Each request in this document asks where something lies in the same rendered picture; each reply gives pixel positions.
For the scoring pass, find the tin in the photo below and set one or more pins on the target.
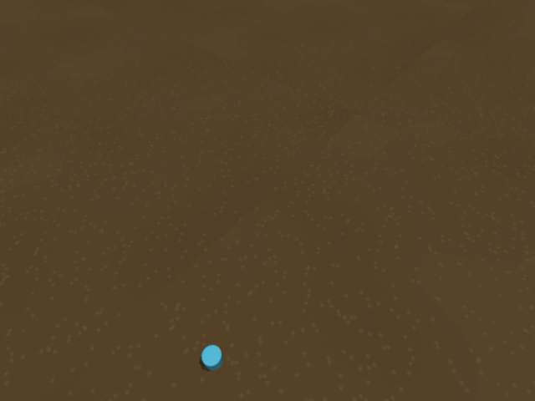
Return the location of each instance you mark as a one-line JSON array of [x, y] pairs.
[[212, 357]]

